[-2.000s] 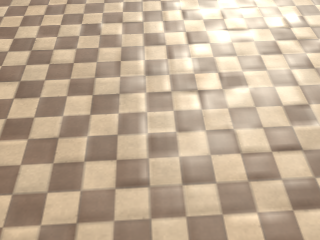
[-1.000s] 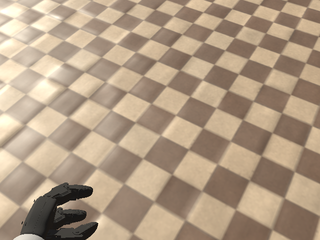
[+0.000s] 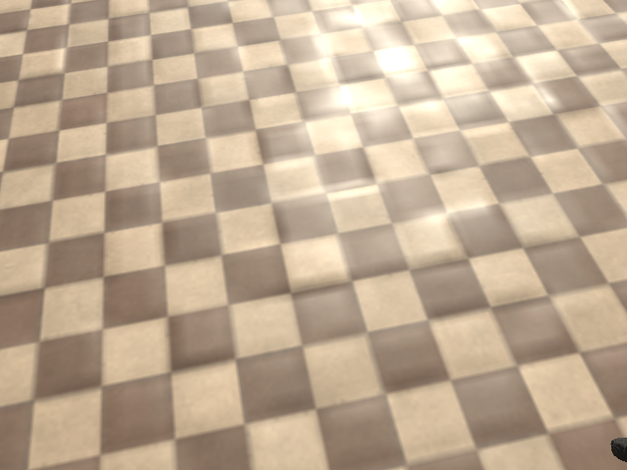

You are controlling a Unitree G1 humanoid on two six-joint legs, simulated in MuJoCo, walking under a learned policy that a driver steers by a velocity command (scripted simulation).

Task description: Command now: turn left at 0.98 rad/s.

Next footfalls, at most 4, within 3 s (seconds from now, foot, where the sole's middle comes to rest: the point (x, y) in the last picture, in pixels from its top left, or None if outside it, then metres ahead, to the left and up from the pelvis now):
0.38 left None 0.00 0.15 -0.77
0.80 right None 0.14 -0.04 -0.77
1.18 left None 0.02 0.20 -0.77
1.62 right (212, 459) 0.48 0.27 -0.77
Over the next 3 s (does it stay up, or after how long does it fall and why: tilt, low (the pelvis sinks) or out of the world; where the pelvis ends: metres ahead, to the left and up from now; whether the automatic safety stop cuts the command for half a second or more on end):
stays up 1.60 0.29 -0.04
